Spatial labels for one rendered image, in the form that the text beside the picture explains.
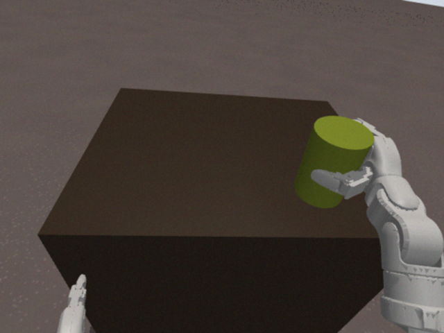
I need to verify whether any can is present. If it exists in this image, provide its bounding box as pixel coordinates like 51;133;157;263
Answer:
294;116;375;208

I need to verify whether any right robot hand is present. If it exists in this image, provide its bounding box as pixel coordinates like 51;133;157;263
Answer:
311;118;402;199

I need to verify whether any right robot arm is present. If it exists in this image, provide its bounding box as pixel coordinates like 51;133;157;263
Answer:
365;176;444;333

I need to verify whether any left robot hand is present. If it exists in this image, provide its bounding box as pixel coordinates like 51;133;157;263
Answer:
57;274;87;333

